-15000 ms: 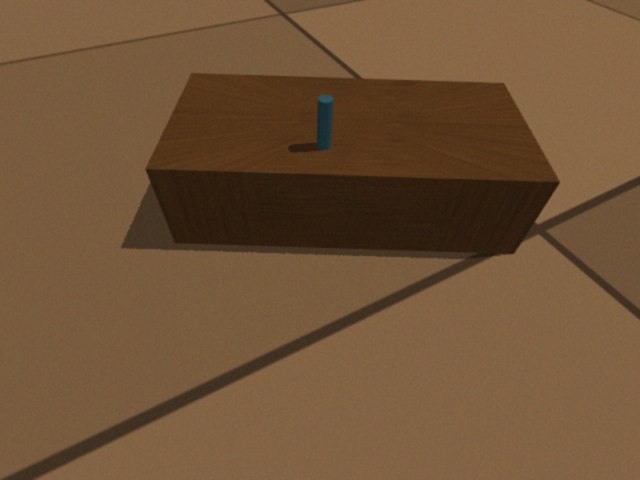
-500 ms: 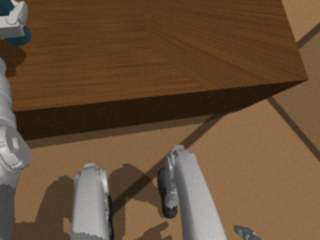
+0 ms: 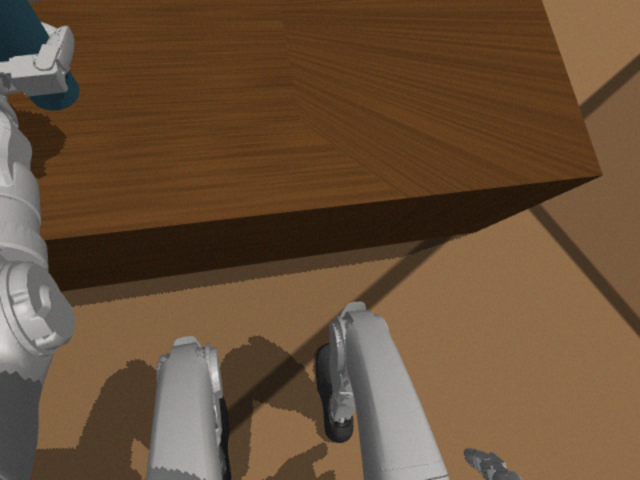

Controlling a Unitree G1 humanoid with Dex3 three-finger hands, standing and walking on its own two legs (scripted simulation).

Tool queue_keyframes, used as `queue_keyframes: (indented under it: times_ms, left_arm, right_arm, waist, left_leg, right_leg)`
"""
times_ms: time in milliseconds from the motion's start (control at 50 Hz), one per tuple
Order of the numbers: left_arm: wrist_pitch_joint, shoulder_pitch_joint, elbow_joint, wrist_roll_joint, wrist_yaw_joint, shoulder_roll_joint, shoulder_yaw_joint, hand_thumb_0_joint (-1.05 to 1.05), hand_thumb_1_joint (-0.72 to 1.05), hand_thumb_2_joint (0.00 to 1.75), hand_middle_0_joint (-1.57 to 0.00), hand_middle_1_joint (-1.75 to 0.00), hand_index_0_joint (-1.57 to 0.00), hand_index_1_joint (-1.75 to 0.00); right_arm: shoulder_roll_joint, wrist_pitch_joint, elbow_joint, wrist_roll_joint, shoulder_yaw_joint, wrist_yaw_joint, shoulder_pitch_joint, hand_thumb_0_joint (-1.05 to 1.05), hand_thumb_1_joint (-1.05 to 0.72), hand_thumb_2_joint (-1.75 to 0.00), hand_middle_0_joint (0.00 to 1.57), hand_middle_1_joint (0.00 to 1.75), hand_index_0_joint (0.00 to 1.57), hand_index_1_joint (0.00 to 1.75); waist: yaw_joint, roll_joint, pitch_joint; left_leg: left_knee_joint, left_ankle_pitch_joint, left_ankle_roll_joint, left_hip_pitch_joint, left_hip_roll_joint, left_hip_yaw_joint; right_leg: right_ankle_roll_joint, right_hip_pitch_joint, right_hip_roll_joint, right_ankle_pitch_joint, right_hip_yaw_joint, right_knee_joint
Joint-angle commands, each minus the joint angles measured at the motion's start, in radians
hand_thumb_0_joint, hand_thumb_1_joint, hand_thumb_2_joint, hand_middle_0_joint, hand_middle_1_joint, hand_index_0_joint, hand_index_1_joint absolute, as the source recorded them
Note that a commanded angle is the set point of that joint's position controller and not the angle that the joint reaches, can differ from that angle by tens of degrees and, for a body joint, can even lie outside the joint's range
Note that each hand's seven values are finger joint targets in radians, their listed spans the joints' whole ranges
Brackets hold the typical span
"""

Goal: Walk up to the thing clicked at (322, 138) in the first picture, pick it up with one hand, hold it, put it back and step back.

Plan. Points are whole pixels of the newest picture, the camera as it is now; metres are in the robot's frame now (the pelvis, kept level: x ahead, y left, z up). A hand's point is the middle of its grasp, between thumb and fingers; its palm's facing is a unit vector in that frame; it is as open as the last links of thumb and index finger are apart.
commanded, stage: settle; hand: left
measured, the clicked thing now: (7, 24) +0.58 +0.22 +0.04
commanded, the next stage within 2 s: lift in 0.04 s
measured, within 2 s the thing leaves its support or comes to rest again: neither
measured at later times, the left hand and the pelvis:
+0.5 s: hand (17, 34) +0.56 +0.21 +0.06, palm faces +0.21 -0.98 -0.03, open 6.9 cm; pelvis +0.01 +0.00 +0.03, yaw +0 degrees
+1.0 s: hand out of the picture +0.47 +0.20 +0.15, palm faces +0.23 -0.97 -0.02, open 6.9 cm; pelvis +0.03 +0.00 +0.12, yaw +1 degrees
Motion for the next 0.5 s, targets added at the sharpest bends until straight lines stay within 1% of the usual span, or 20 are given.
queue_keyframes:
  times_ms: [0, 40, 60, 80, 100, 120, 140, 160, 200, 220, 240, 260, 280, 300, 320, 340, 360, 380, 420, 480]
  left_arm:
    - [-0.091, -0.443, -0.213, -0.018, 0.003, 0.247, 0.015, 0.00, 0.55, 1.38, -1.42, -1.51, -1.44, -1.50]
    - [-0.099, -0.430, -0.205, -0.019, 0.001, 0.233, 0.006, 0.00, 0.56, 1.39, -1.41, -1.51, -1.44, -1.49]
    - [-0.111, -0.480, -0.273, -0.017, 0.001, 0.262, 0.012, 0.00, 0.56, 1.38, -1.41, -1.50, -1.44, -1.49]
    - [-0.113, -0.477, -0.273, -0.015, 0.005, 0.273, 0.021, 0.00, 0.57, 1.38, -1.41, -1.51, -1.44, -1.49]
    - [-0.111, -0.469, -0.265, -0.017, 0.005, 0.256, 0.011, 0.00, 0.57, 1.39, -1.40, -1.51, -1.43, -1.49]
    - [-0.106, -0.444, -0.225, -0.019, 0.006, 0.253, 0.016, 0.00, 0.56, 1.38, -1.40, -1.50, -1.43, -1.49]
    - [-0.103, -0.420, -0.201, -0.020, 0.005, 0.230, 0.005, 0.00, 0.58, 1.31, -1.43, -1.48, -1.46, -1.46]
    - [-0.107, -0.418, -0.218, -0.021, 0.005, 0.237, 0.012, 0.00, 0.52, 1.32, -1.43, -1.49, -1.46, -1.47]
    - [-0.115, -0.444, -0.273, -0.021, 0.008, 0.256, 0.016, 0.00, 0.48, 1.31, -1.42, -1.48, -1.44, -1.46]
    - [-0.116, -0.452, -0.277, -0.017, 0.008, 0.249, 0.006, 0.00, 0.48, 1.31, -1.42, -1.49, -1.45, -1.47]
    - [-0.112, -0.418, -0.253, -0.022, 0.007, 0.235, 0.007, 0.00, 0.50, 1.32, -1.41, -1.48, -1.44, -1.46]
    - [-0.114, -0.433, -0.291, -0.022, 0.007, 0.233, 0.001, 0.00, 0.49, 1.30, -1.39, -1.47, -1.42, -1.45]
    - [-0.110, -0.397, -0.254, -0.026, 0.006, 0.217, -0.001, 0.00, 0.49, 1.31, -1.39, -1.46, -1.42, -1.45]
    - [-0.111, -0.395, -0.285, -0.029, 0.007, 0.217, 0.001, 0.00, 0.51, 1.30, -1.39, -1.46, -1.42, -1.44]
    - [-0.112, -0.389, -0.279, -0.033, 0.005, 0.211, -0.003, 0.00, 0.52, 1.32, -1.39, -1.46, -1.42, -1.45]
    - [-0.112, -0.383, -0.303, -0.038, 0.006, 0.194, -0.011, 0.00, 0.52, 1.31, -1.40, -1.46, -1.42, -1.45]
    - [-0.116, -0.395, -0.353, -0.038, 0.009, 0.231, 0.008, 0.00, 0.52, 1.31, -1.40, -1.46, -1.43, -1.45]
    - [-0.112, -0.379, -0.348, -0.038, 0.010, 0.220, 0.002, 0.00, 0.54, 1.32, -1.40, -1.47, -1.43, -1.45]
    - [-0.106, -0.335, -0.343, -0.051, 0.013, 0.159, -0.019, 0.00, 0.56, 1.34, -1.41, -1.48, -1.43, -1.46]
    - [-0.098, -0.257, -0.345, -0.052, 0.029, 0.164, 0.002, 0.00, 0.54, 1.35, -1.40, -1.49, -1.43, -1.47]
  right_arm:
    - [-0.202, -0.008, -0.004, 0.003, -0.070, -0.014, 0.235, 0.00, -0.89, -0.89, 0.20, 0.30, 0.20, 0.30]
    - [-0.203, -0.010, -0.009, 0.003, -0.069, -0.013, 0.230, 0.00, -0.89, -0.89, 0.20, 0.30, 0.20, 0.30]
    - [-0.204, -0.008, -0.012, 0.001, -0.072, -0.014, 0.234, 0.00, -0.89, -0.89, 0.20, 0.30, 0.20, 0.30]
    - [-0.205, -0.007, -0.012, -0.002, -0.075, -0.014, 0.235, 0.00, -0.89, -0.89, 0.20, 0.30, 0.20, 0.30]
    - [-0.201, -0.010, -0.014, 0.001, -0.073, -0.014, 0.227, 0.00, -0.89, -0.89, 0.20, 0.30, 0.20, 0.30]
    - [-0.200, -0.011, -0.008, 0.002, -0.071, -0.013, 0.231, 0.00, -0.89, -0.89, 0.20, 0.30, 0.20, 0.30]
    - [-0.196, -0.011, -0.013, 0.001, -0.071, -0.013, 0.223, 0.00, -0.92, -0.90, 0.20, 0.30, 0.20, 0.30]
    - [-0.196, -0.011, -0.008, 0.003, -0.072, -0.014, 0.228, 0.00, -0.92, -0.90, 0.20, 0.30, 0.20, 0.30]
    - [-0.199, -0.010, -0.018, 0.001, -0.076, -0.014, 0.224, 0.00, -0.92, -0.90, 0.20, 0.30, 0.20, 0.30]
    - [-0.199, -0.009, -0.015, 0.002, -0.077, -0.013, 0.234, 0.00, -0.92, -0.90, 0.20, 0.30, 0.20, 0.30]
    - [-0.201, -0.009, -0.013, 0.005, -0.077, -0.012, 0.229, 0.00, -0.91, -0.90, 0.20, 0.30, 0.20, 0.30]
    - [-0.200, -0.011, -0.007, 0.004, -0.080, -0.013, 0.232, 0.00, -0.91, -0.90, 0.20, 0.30, 0.20, 0.30]
    - [-0.197, -0.011, -0.009, 0.005, -0.077, -0.013, 0.226, 0.00, -0.92, -0.90, 0.20, 0.30, 0.20, 0.30]
    - [-0.199, -0.011, -0.011, 0.006, -0.083, -0.013, 0.226, 0.00, -0.91, -0.90, 0.20, 0.30, 0.20, 0.30]
    - [-0.198, -0.010, -0.003, 0.006, -0.080, -0.014, 0.226, 0.00, -0.91, -0.90, 0.20, 0.30, 0.20, 0.30]
    - [-0.197, -0.010, -0.013, 0.008, -0.083, -0.012, 0.224, 0.00, -0.91, -0.90, 0.20, 0.30, 0.20, 0.30]
    - [-0.199, -0.011, -0.006, 0.008, -0.086, -0.015, 0.222, 0.00, -0.91, -0.90, 0.20, 0.30, 0.20, 0.30]
    - [-0.198, -0.010, -0.006, 0.010, -0.089, -0.016, 0.223, 0.00, -0.91, -0.90, 0.20, 0.30, 0.20, 0.30]
    - [-0.189, -0.014, -0.006, 0.013, -0.091, -0.015, 0.219, 0.00, -0.91, -0.90, 0.20, 0.30, 0.20, 0.30]
    - [-0.182, -0.016, 0.000, 0.016, -0.094, -0.021, 0.212, 0.00, -0.90, -0.90, 0.20, 0.30, 0.20, 0.30]
  waist:
    - [-0.009, 0.209, -0.684]
    - [-0.011, 0.208, -0.681]
    - [-0.006, 0.236, -0.722]
    - [-0.002, 0.224, -0.737]
    - [0.002, 0.214, -0.733]
    - [-0.008, 0.208, -0.702]
    - [-0.010, 0.186, -0.692]
    - [-0.006, 0.186, -0.694]
    - [0.009, 0.232, -0.752]
    - [0.003, 0.234, -0.742]
    - [0.011, 0.230, -0.732]
    - [0.007, 0.237, -0.741]
    - [0.008, 0.232, -0.724]
    - [0.015, 0.228, -0.752]
    - [0.011, 0.233, -0.724]
    - [0.018, 0.246, -0.741]
    - [0.033, 0.251, -0.751]
    - [0.031, 0.245, -0.758]
    - [0.029, 0.208, -0.731]
    - [0.044, 0.167, -0.701]
  left_leg:
    - [-0.243, 0.338, 0.020, 0.429, -0.009, 0.002]
    - [-0.253, 0.324, 0.020, 0.433, -0.007, -0.003]
    - [-0.253, 0.334, 0.020, 0.452, -0.007, 0.003]
    - [-0.252, 0.338, 0.021, 0.457, -0.010, 0.003]
    - [-0.254, 0.328, 0.022, 0.453, -0.010, 0.006]
    - [-0.259, 0.312, 0.022, 0.428, -0.011, 0.008]
    - [-0.261, 0.290, 0.026, 0.410, -0.011, 0.011]
    - [-0.266, 0.300, 0.025, 0.417, -0.010, 0.009]
    - [-0.278, 0.328, 0.019, 0.478, -0.009, 0.007]
    - [-0.286, 0.338, 0.019, 0.484, -0.010, 0.006]
    - [-0.294, 0.350, 0.015, 0.511, -0.008, -0.001]
    - [-0.286, 0.373, 0.017, 0.518, -0.006, 0.001]
    - [-0.297, 0.368, 0.015, 0.522, -0.006, 0.000]
    - [-0.302, 0.373, 0.016, 0.540, -0.004, -0.001]
    - [-0.307, 0.370, 0.016, 0.537, -0.005, -0.001]
    - [-0.324, 0.376, 0.011, 0.572, -0.004, -0.005]
    - [-0.328, 0.386, 0.010, 0.587, -0.003, -0.006]
    - [-0.331, 0.400, 0.012, 0.601, -0.002, -0.004]
    - [-0.351, 0.384, 0.012, 0.596, -0.002, -0.006]
    - [-0.376, 0.366, 0.019, 0.567, -0.005, 0.006]
  right_leg:
    - [-0.076, 0.467, 0.036, 0.246, -0.009, -0.160]
    - [-0.075, 0.448, 0.038, 0.227, -0.012, -0.166]
    - [-0.075, 0.474, 0.038, 0.237, -0.008, -0.171]
    - [-0.075, 0.493, 0.038, 0.243, -0.006, -0.173]
    - [-0.075, 0.502, 0.039, 0.240, -0.005, -0.177]
    - [-0.074, 0.510, 0.038, 0.234, -0.005, -0.180]
    - [-0.070, 0.523, 0.041, 0.224, -0.001, -0.190]
    - [-0.070, 0.523, 0.040, 0.230, -0.002, -0.195]
    - [-0.073, 0.533, 0.040, 0.242, -0.004, -0.194]
    - [-0.075, 0.533, 0.040, 0.248, -0.006, -0.202]
    - [-0.077, 0.519, 0.040, 0.249, -0.011, -0.201]
    - [-0.077, 0.519, 0.042, 0.267, -0.010, -0.201]
    - [-0.077, 0.523, 0.040, 0.262, -0.012, -0.207]
    - [-0.076, 0.542, 0.044, 0.267, -0.012, -0.215]
    - [-0.076, 0.530, 0.040, 0.264, -0.011, -0.222]
    - [-0.078, 0.537, 0.041, 0.261, -0.015, -0.229]
    - [-0.079, 0.548, 0.043, 0.264, -0.015, -0.228]
    - [-0.079, 0.563, 0.043, 0.276, -0.014, -0.238]
    - [-0.078, 0.588, 0.047, 0.270, -0.018, -0.258]
    - [-0.072, 0.665, 0.046, 0.281, -0.010, -0.298]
